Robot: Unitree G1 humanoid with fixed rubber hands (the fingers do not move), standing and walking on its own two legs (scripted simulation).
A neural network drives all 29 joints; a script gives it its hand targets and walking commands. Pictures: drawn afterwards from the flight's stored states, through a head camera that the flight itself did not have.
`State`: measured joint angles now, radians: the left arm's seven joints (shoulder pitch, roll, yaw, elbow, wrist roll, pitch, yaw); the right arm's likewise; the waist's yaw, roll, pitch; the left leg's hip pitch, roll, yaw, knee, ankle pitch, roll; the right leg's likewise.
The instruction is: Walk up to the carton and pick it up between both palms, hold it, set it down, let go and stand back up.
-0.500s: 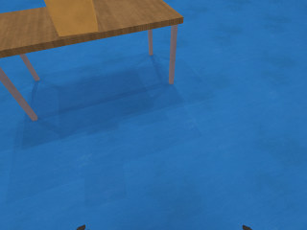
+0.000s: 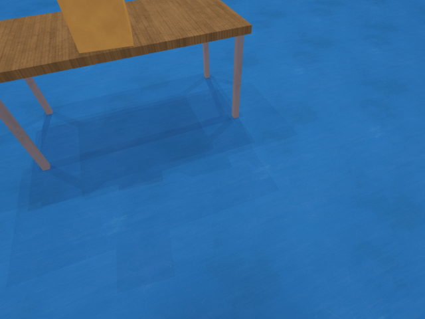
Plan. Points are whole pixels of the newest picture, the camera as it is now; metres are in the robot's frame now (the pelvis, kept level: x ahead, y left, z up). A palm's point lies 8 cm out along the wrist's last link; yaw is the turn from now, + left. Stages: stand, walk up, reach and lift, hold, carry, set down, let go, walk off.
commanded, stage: walk up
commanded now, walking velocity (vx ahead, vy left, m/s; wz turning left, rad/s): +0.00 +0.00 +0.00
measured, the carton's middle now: (98, 11) +1.43 +0.59 +0.03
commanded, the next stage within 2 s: none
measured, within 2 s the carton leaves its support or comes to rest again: neither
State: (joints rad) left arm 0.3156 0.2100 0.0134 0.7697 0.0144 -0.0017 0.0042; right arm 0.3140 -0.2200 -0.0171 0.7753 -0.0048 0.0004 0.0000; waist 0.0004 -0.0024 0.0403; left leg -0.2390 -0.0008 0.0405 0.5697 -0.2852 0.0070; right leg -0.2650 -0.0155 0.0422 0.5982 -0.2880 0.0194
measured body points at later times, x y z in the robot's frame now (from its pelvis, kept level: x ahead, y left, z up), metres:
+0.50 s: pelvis +0.05 +0.06 -0.02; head +0.03 +0.07 +0.43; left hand +0.03 +0.36 -0.15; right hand +0.15 -0.21 -0.13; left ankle +0.11 +0.22 -0.73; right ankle +0.02 -0.13 -0.73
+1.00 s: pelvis +0.21 +0.11 -0.04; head +0.19 +0.08 +0.40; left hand +0.16 +0.39 -0.14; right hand +0.35 -0.12 -0.18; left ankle +0.18 +0.21 -0.66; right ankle +0.28 +0.01 -0.73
